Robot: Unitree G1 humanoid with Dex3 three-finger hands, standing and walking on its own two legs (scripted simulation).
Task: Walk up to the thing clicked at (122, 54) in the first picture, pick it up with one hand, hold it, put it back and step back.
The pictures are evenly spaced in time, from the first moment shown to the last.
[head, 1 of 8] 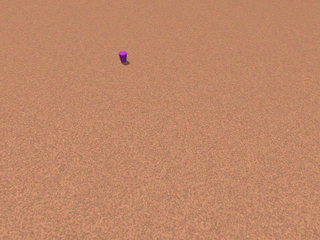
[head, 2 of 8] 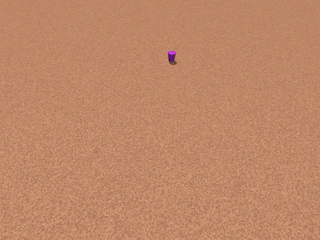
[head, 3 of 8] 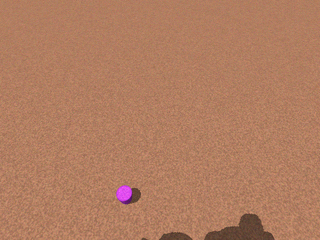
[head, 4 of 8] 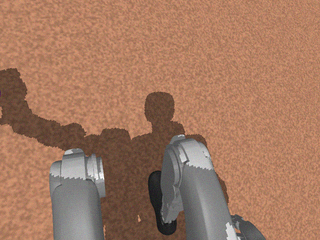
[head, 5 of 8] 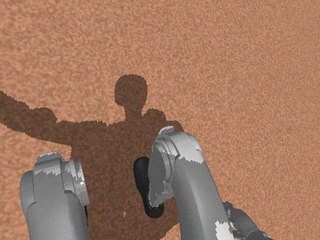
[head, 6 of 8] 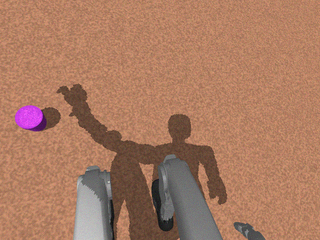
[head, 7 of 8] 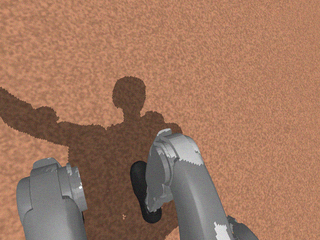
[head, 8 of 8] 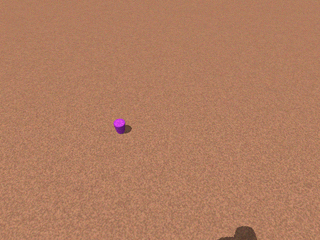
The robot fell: no
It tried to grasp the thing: no
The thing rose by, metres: 0.00
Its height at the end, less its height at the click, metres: +0.00
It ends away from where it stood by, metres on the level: 0.00
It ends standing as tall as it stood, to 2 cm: yes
